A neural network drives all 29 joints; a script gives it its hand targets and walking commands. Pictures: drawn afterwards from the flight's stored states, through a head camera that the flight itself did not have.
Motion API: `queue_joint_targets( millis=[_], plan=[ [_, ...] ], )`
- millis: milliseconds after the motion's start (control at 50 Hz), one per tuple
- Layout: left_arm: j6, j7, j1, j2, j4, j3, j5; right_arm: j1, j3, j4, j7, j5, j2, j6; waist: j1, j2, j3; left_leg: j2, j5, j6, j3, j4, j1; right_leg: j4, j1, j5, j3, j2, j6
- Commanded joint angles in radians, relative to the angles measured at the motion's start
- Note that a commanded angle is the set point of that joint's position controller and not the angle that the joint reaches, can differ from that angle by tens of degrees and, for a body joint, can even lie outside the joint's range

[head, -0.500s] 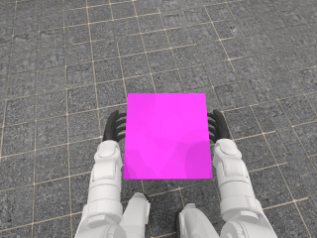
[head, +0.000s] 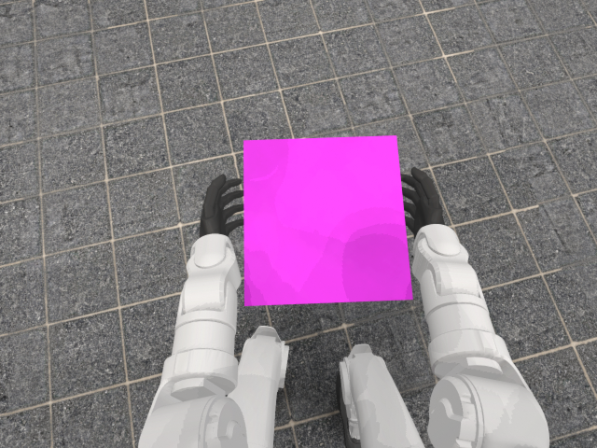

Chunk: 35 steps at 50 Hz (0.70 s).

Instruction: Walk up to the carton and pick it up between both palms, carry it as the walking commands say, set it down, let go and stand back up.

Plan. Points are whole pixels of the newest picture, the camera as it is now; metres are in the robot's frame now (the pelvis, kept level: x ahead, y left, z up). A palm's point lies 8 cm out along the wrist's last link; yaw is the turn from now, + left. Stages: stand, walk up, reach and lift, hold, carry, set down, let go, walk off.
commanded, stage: set down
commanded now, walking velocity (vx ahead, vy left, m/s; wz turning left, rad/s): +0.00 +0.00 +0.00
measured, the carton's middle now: (318, 233) +0.40 +0.01 -0.15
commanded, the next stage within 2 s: none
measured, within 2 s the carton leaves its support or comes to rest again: neither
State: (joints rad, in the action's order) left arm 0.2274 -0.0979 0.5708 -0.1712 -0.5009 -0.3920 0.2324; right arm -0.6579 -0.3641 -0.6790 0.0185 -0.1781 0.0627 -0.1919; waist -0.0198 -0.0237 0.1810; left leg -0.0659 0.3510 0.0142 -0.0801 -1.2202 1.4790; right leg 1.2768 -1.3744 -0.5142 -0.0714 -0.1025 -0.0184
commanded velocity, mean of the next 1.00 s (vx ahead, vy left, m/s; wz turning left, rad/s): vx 0.00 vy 0.00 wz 0.00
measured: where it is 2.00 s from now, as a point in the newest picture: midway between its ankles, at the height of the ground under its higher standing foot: (308, 409)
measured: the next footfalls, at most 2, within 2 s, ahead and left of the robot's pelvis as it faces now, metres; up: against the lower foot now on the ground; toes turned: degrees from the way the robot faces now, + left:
none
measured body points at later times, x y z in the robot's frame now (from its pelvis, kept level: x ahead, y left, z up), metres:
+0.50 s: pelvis -0.02 -0.01 -0.08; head +0.22 +0.00 +0.30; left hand +0.41 +0.16 -0.17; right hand +0.45 -0.13 -0.17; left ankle +0.09 +0.11 -0.60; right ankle +0.03 -0.13 -0.60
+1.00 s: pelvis -0.04 -0.01 -0.15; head +0.25 +0.00 +0.19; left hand +0.44 +0.17 -0.26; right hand +0.47 -0.13 -0.26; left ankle +0.09 +0.12 -0.60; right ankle +0.03 -0.13 -0.60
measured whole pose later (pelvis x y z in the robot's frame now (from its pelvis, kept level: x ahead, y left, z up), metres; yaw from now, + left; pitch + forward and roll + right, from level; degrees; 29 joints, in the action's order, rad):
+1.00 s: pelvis -0.04 -0.01 -0.15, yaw -2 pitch +43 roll -2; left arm 0.24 -0.12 0.98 -0.03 -0.65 -0.48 0.17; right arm -1.11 -0.32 -0.89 0.09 -0.13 -0.07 -0.20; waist -0.06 -0.02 0.06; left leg -0.11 0.43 0.07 -0.11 -1.73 2.05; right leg 1.81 -1.96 -0.61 -0.06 -0.18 -0.04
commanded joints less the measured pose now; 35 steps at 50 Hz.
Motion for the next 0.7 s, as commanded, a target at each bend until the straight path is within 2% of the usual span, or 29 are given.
queue_joint_targets(
  millis=[0, 240, 500, 680],
  plan=[
    [-0.029, 0.18, 0.562, -0.91, -0.047, 0.619, -0.11, -0.545, 0.54, -0.006, -0.208, 0.101, 0.928, 0.032, -0.004, 0.036, 0.822, -0.068, -0.329, 0.032, 0.019, 0.018, -0.746, -0.105, 0.079, 0.256, 0.045, -0.076, 0.011],
    [-0.033, 0.158, 0.731, -0.843, -0.092, 0.546, -0.123, -0.688, 0.482, -0.079, -0.159, 0.102, 0.903, 0.036, -0.021, 0.03, 0.814, -0.087, -0.195, 0.032, 0.061, -0.102, -0.548, 0.002, -0.003, 0.163, 0.05, -0.092, 0.005],
    [-0.032, 0.174, 0.858, -0.803, -0.128, 0.482, -0.127, -0.823, 0.47, -0.094, -0.122, 0.108, 0.904, 0.031, -0.047, -0.017, 0.902, -0.095, -0.205, 0.029, 0.104, -0.242, -0.359, 0.119, -0.034, 0.212, 0.058, -0.1, -0.015],
    [-0.032, 0.169, 0.94, -0.776, -0.12, 0.469, -0.141, -0.906, 0.473, -0.099, -0.108, 0.123, 0.875, 0.033, -0.058, -0.016, 0.954, -0.092, -0.221, 0.037, 0.12, -0.329, -0.295, 0.206, -0.099, 0.22, 0.07, -0.106, -0.019]
  ],
)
